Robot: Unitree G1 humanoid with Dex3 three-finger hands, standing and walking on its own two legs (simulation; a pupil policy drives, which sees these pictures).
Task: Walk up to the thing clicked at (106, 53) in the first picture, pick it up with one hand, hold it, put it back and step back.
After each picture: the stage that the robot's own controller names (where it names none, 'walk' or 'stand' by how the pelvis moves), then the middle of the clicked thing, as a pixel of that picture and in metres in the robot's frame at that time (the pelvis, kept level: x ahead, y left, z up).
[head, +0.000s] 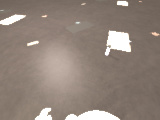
stand; (108, 50) +1.47 -0.35 -0.66
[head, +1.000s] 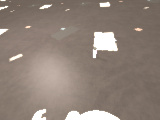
walk; (94, 52) +1.36 +0.04 -0.63
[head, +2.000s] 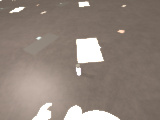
walk; (78, 69) +0.84 +0.26 -0.64
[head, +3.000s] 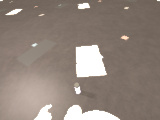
walk; (77, 88) +0.51 +0.22 -0.65
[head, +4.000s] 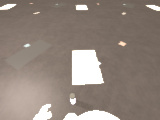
stand; (72, 98) +0.37 +0.19 -0.64
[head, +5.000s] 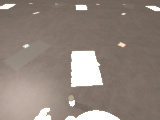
stand; (71, 101) +0.34 +0.20 -0.66
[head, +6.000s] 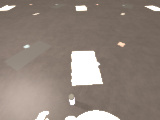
stand; (71, 99) +0.36 +0.20 -0.66
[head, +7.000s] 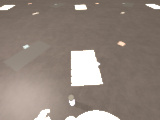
stand; (71, 100) +0.35 +0.21 -0.66
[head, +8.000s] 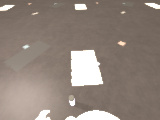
stand; (71, 100) +0.34 +0.21 -0.66
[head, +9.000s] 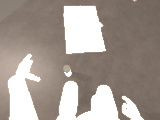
go down; (67, 71) +0.40 +0.20 -0.40
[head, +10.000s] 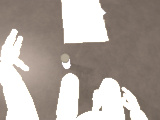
go down; (66, 62) +0.44 +0.21 -0.28
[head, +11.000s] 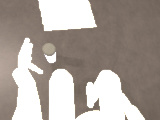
close in; (50, 54) +0.43 +0.24 -0.18
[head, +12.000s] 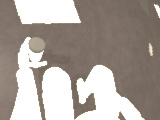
close; (36, 52) +0.43 +0.26 -0.16
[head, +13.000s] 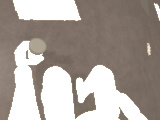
lift; (35, 52) +0.41 +0.26 -0.16
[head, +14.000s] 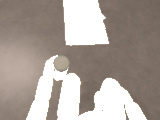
lift; (61, 69) +0.32 +0.22 -0.02
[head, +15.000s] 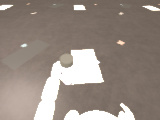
hold; (67, 71) +0.32 +0.16 +0.10
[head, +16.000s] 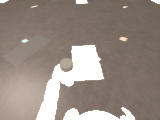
hold; (68, 74) +0.32 +0.16 +0.05
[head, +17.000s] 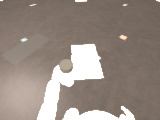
crouch; (67, 74) +0.31 +0.16 +0.05
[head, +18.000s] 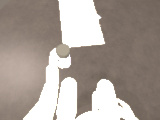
crouch; (64, 58) +0.42 +0.17 -0.05
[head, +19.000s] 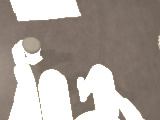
lower; (33, 53) +0.42 +0.25 -0.17
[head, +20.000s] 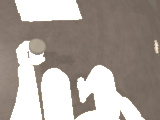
lower; (36, 53) +0.41 +0.25 -0.17
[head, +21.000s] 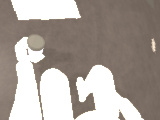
lower; (35, 50) +0.43 +0.25 -0.17
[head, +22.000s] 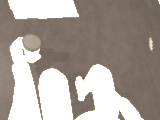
lower; (31, 50) +0.42 +0.26 -0.17
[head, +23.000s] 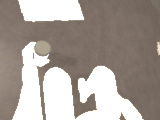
loosen; (41, 55) +0.40 +0.23 -0.16
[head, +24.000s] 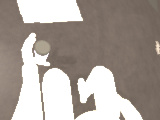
withdraw; (41, 54) +0.42 +0.23 -0.17
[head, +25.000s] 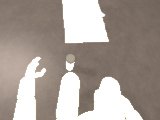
walk; (70, 63) +0.44 +0.18 -0.25
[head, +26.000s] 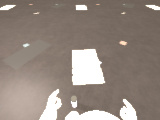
stand; (74, 101) +0.34 +0.15 -0.59
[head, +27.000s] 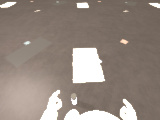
stand; (74, 99) +0.36 +0.16 -0.60
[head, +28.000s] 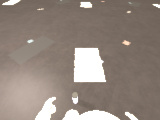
stand; (75, 98) +0.36 +0.15 -0.62
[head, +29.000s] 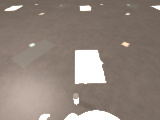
walk; (76, 98) +0.38 +0.16 -0.65
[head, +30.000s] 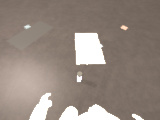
walk; (79, 77) +0.56 +0.11 -0.63
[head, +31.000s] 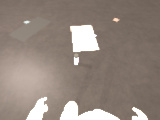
walk; (76, 59) +0.86 +0.23 -0.63
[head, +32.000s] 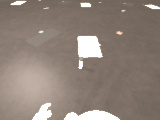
stand; (80, 63) +1.02 +0.18 -0.65
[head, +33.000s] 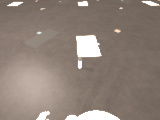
stand; (79, 63) +1.01 +0.20 -0.66
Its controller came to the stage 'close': yes
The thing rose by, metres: 0.69
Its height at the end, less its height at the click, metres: +0.00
